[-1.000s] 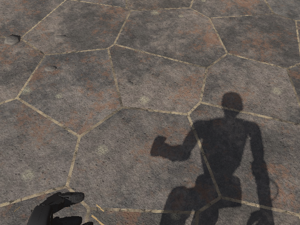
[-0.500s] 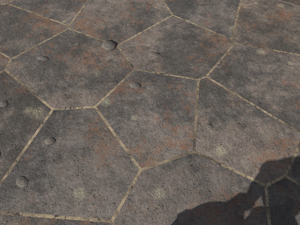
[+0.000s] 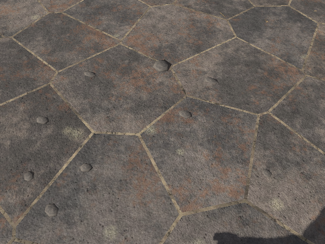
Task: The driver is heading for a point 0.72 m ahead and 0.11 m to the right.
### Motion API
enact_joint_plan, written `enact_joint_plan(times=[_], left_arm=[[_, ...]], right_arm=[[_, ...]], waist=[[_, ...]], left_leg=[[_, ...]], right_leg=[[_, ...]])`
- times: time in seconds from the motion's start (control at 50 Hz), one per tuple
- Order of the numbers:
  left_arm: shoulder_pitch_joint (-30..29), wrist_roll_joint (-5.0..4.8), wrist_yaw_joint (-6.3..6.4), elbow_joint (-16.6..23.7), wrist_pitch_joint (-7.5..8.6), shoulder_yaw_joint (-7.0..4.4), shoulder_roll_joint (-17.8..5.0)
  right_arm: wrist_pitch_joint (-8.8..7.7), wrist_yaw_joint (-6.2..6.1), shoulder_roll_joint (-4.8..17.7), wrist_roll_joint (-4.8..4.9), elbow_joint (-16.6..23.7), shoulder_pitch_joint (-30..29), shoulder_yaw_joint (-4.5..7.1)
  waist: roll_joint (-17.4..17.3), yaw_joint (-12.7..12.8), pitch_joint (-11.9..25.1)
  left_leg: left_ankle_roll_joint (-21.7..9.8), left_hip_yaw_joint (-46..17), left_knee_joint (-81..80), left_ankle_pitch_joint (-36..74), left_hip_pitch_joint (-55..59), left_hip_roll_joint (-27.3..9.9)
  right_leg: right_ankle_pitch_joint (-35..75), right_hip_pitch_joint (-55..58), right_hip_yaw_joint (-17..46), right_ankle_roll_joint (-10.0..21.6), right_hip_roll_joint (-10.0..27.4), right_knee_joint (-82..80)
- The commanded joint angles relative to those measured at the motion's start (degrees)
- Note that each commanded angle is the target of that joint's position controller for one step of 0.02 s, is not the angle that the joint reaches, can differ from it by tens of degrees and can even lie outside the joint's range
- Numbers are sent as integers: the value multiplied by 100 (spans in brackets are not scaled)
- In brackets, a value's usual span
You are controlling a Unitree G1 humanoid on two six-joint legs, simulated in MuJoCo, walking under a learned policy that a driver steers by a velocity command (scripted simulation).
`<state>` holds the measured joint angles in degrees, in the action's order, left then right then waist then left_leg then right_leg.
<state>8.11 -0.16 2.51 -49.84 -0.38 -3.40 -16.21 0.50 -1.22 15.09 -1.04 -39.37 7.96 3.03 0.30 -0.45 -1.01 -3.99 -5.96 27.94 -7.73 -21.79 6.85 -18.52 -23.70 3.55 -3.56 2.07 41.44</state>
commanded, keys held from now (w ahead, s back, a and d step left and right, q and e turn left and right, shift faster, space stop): no key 0.22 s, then w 0.78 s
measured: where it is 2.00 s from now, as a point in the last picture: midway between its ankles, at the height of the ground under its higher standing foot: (176, 188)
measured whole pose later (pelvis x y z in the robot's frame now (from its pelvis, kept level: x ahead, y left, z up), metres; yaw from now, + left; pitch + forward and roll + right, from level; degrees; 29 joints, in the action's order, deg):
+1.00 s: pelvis +0.33 -0.06 -0.01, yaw +1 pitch +2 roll +0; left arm 4.1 -0.6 -2.2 -44.1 5.3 -2.3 -15.8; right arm -3.8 -0.4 15.7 1.6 -48.7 22.7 2.6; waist -0.5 -2.2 -2.3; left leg -1.8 -4.3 62.6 -26.3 -12.9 0.3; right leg -8.7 -25.2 -3.0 4.0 -2.1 31.9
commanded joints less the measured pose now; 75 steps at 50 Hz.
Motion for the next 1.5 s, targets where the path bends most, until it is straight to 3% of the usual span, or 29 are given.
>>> enact_joint_plan(times=[0.02, 0.04, 0.08, 0.1, 0.22, 0.26, 0.38, 0.42, 0.44, 0.48, 0.5, 0.56, 0.6, 0.7, 0.82, 0.86, 0.9, 0.92, 0.94, 0.96, 0.98, 1.02, 1.1, 1.34, 1.4, 1.44, 1.46, 1.48, 1.5], left_arm=[[237, 6, -91, 228, 156, -72, -400], [315, 80, -128, 211, 179, -85, -543], [113, 180, -131, 197, 170, -150, -986], [-167, 169, -140, 320, 189, -52, -610], [138, 82, -119, 191, 269, 4, -559], [388, 36, -107, 100, 252, 10, -534], [698, -119, -90, 89, 357, -126, -961], [421, -145, -162, 186, 361, -98, -836], [144, -157, -192, 308, 367, -45, -657], [-158, -105, -195, 645, 564, 29, -419], [-144, -127, -207, 652, 637, -41, -636], [-137, -175, -326, 559, 663, -32, -510], [-255, -121, -417, 583, 615, -26, -391], [-1110, -47, -507, 932, 601, 135, -63], [-1515, -127, -554, 1215, 634, 78, -409], [-1120, -98, -546, 1153, 646, -20, -617], [425, -87, -450, 732, 600, -233, -973], [1458, -24, -377, 556, 561, -324, -1396], [1590, 22, -455, 457, 566, -327, -1551], [1297, -73, -457, 507, 572, -196, -995], [861, -85, -437, 565, 575, -138, -804], [264, 49, -463, 655, 604, -86, -628], [219, 39, -470, 522, 727, -67, -542], [1487, -56, -278, -12, 452, -87, -878], [1442, -31, -224, -52, 321, -108, -982], [1212, -34, -193, 46, 300, -78, -950], [1360, 138, -195, 234, 365, 49, -629], [2369, 102, -272, 20, 425, 230, -59], [2232, -50, -293, -152, 431, 65, -735]], right_arm=[[-3, 0, 641, 54, 240, 34, 105], [-14, -1, 585, 59, 160, 262, 81], [-93, 39, 430, 13, 253, 483, 72], [-113, 45, 618, -45, 242, 228, 100], [15, 77, 527, -4, 167, 59, 124], [-12, 63, 439, 12, 48, 143, 104], [-465, 163, 333, 216, 80, 82, 105], [-546, 185, 375, 222, -85, 508, 143], [-566, 187, 521, 212, -259, 952, 207], [-608, 227, 1344, 179, -457, 2043, 458], [-650, 241, 1075, 127, -449, 2077, 352], [-642, 220, 678, 123, -329, 1636, 205], [-566, 200, 495, 125, -376, 1644, 126], [-474, 54, 798, 150, -472, 1765, 173], [-491, 47, 922, 228, -703, 1892, 216], [-446, 33, 1030, 203, -712, 1773, 253], [-366, 3, 966, 140, -667, 1668, 210], [-364, -18, 692, -2, -527, 1802, 95], [-479, 56, -37, 152, -556, 2667, -82], [-578, 85, 653, 289, -586, 2095, 51], [-630, 106, 909, 387, -398, 1430, 132], [-636, 45, 825, 223, -342, 1045, 147], [-430, 21, 543, 172, -394, 1218, 119], [-645, 286, 315, 151, 307, -1092, -50], [-701, 381, 529, 102, 290, -794, 23], [-738, 328, 939, 8, -66, 381, 184], [-723, 266, 1392, -141, -178, 1120, 259], [-623, 261, 1373, -107, -252, 1239, 228], [-524, 278, 966, 21, -240, 1406, 160]], waist=[[-727, 153, 595], [-533, 133, 580], [1203, -338, 432], [1066, -208, 355], [448, 9, 122], [246, 109, 97], [808, 159, -633], [722, -113, -500], [471, -316, -393], [-1626, -653, 47], [-1295, -543, 87], [-232, -250, -36], [-449, -208, -48], [-403, -366, -304], [-608, -272, -520], [-708, 7, -166], [-682, 766, 831], [204, 1005, 1698], [1841, 443, 2467], [1133, 658, 1774], [722, 584, 882], [115, 202, 271], [386, -132, 134], [161, 626, -373], [468, 346, 29], [371, -295, 808], [-361, -410, 1773], [-1640, -121, 2697], [-917, -425, 2949]], left_leg=[[-624, -1454, -677, -381, 501, -1391], [-371, -1311, -515, -449, 317, -1211], [167, -49, 320, -1310, -36, -267], [275, -29, 353, -1169, 300, -417], [87, -183, -44, -66, 941, -640], [26, -87, -65, -1337, 727, -517], [-41, 602, 921, -1404, -493, -526], [-152, 587, 358, -1226, 500, -569], [-253, 244, -6, -1204, 1171, -673], [-1229, -3013, -1350, -946, 2990, -2281], [-1433, -3453, -1353, -289, 3350, -2631], [-1044, -1989, -1333, 641, 3232, -2303], [-834, -1279, -1567, 1157, 2908, -1984], [-757, -356, -1968, 1252, 2105, -1657], [-587, -212, -1935, 1325, 2219, -2016], [-440, -73, -1321, 2856, 2533, -2026], [-163, 259, 561, 3918, 1987, -1639], [17, 459, 2515, 1753, 668, -1231], [297, 38, 4278, -2470, -1224, -240], [215, -349, 4821, -2410, -1872, -561], [144, -116, 4758, -1825, -2147, -852], [157, 61, 4201, -988, -1617, -1319], [285, 100, 3594, -541, -1195, -1596], [373, 580, 260, 1391, -1592, -1122], [133, 605, -48, 933, -911, -840], [-185, 693, -434, 2079, 878, -787], [-661, -364, 312, 4605, 2903, -1942], [-1737, -2141, 366, 5619, 4566, -3323], [-1631, -2242, 135, 4623, 4348, -3065]], right_leg=[[647, 938, -251, 216, -112, -1428], [1174, 1364, -49, 368, 125, -1783], [1927, 1154, 1205, 1232, 1328, -2090], [1524, 838, 1272, 1309, 1321, -2261], [181, 591, 316, 566, 416, -1979], [-942, 670, 181, 601, 255, -1930], [-2033, 1089, 1921, 1593, 1507, -2693], [-1154, 652, 1478, 1422, 1249, -2426], [-575, 271, 893, 1165, 813, -1940], [-311, -1510, -377, 465, -440, 1158], [-1289, -2268, 82, 493, -344, 2185], [-273, -2670, 112, 750, 272, 2449], [232, -2331, -90, 667, 410, 1961], [1496, -1703, -491, 306, 189, 11], [2004, -973, -401, 566, -9, -1088], [1689, -354, -537, 768, -205, -1141], [1627, 1776, -622, 1086, -304, -1081], [1376, 3523, 866, 1455, 939, -960], [-451, 4879, 3869, 2300, 2054, -2039], [-1314, 4364, 4010, 2028, 1840, -2606], [-1090, 3468, 3071, 1793, 1687, -2694], [252, 1928, 1948, 1668, 1268, -2924], [870, 1047, 1061, 1782, 970, -3457], [2629, 2259, 102, 1468, 903, -3028], [3987, 2709, 149, 1224, 986, -2208], [4657, 2429, -112, 868, 536, -789], [2776, 1101, -258, 594, 153, 831], [-1978, -604, -141, 245, -634, 2723], [-2218, -789, 588, 253, -482, 3196]])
